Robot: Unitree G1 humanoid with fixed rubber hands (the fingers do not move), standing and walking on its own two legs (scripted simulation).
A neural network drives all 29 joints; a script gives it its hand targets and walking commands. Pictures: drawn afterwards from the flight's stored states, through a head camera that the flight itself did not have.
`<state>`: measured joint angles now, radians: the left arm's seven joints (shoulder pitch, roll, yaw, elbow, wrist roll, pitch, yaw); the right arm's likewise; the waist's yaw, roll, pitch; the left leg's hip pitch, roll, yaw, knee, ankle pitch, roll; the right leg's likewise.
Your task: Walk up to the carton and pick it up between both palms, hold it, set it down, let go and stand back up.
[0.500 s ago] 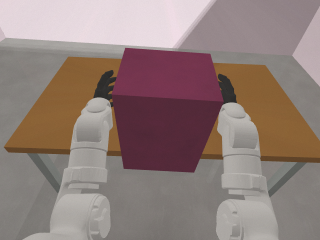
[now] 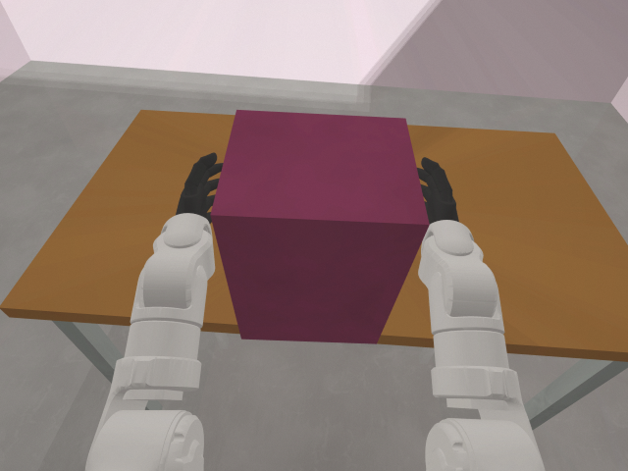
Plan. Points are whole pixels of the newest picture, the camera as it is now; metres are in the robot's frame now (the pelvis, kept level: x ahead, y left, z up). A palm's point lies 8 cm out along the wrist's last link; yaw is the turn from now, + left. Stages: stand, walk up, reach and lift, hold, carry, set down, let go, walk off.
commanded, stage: set down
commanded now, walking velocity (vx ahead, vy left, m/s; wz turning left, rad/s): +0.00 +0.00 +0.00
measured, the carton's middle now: (314, 240) +0.39 +0.02 +0.09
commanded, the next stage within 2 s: none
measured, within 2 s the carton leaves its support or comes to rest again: neither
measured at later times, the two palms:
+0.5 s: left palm (206, 221) +0.37 +0.16 +0.14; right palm (451, 229) +0.37 -0.14 +0.15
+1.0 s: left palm (206, 214) +0.42 +0.17 +0.10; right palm (419, 220) +0.43 -0.12 +0.10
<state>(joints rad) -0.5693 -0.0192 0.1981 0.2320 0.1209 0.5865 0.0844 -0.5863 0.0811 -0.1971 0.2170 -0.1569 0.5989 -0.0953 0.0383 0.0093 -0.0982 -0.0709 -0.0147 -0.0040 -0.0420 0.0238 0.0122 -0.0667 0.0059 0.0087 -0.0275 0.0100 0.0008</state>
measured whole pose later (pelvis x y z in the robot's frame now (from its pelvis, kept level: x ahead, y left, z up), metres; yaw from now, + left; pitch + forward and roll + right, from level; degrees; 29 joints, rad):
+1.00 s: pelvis +0.01 +0.01 +0.00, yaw +0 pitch +12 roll +0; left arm -0.74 -0.02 0.36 0.68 0.27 0.24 0.04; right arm -0.74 0.11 -0.39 0.64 -0.29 0.27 -0.08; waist 0.02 -0.01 -0.16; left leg -0.17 -0.03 -0.01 -0.09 0.05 0.02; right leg -0.16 -0.01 0.00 -0.09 0.04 0.00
